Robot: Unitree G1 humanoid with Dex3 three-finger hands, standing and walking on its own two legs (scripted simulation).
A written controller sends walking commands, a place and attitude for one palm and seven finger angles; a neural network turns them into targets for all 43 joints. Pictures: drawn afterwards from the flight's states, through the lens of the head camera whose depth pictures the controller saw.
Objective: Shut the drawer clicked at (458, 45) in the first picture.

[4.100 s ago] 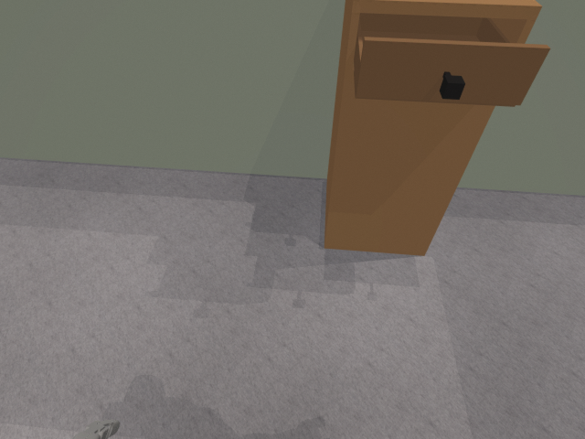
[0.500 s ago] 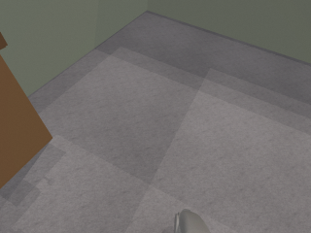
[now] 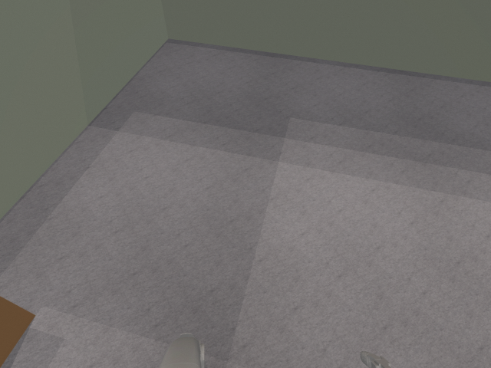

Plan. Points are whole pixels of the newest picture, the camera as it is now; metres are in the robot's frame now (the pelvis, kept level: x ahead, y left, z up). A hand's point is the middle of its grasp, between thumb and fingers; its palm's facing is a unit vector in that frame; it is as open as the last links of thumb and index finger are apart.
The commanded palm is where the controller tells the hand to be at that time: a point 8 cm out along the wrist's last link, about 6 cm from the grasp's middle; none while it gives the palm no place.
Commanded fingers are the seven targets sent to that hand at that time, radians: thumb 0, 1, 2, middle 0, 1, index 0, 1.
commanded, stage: walk to a spot facing it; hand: left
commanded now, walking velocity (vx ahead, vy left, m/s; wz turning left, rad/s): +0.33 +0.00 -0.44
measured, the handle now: out of the picture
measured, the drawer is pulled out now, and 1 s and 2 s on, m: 0.16 0.16 0.16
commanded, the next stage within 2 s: turn to face it in 0.48 s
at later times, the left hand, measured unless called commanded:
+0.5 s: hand (157, 280) +0.31 +0.22 -0.17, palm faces -0.24 -0.95 -0.18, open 7.4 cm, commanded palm none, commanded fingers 0.00 0.90 0.90 -0.20 -0.30 -0.20 -0.30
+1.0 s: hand (195, 249) +0.40 +0.15 -0.18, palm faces -0.21 -0.97 -0.12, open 7.4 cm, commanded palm none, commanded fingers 0.00 0.90 0.90 -0.20 -0.30 -0.20 -0.30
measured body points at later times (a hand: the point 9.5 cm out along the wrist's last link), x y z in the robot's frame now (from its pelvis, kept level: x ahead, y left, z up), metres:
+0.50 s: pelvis +0.18 +0.05 +0.00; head +0.22 +0.06 +0.45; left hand +0.32 +0.27 -0.15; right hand +0.12 -0.20 -0.14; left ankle +0.17 +0.15 -0.74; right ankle +0.19 -0.10 -0.68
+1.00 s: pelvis +0.24 +0.03 -0.02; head +0.26 +0.04 +0.43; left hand +0.41 +0.20 -0.17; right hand +0.19 -0.19 -0.17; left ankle +0.29 +0.11 -0.74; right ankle +0.22 -0.09 -0.74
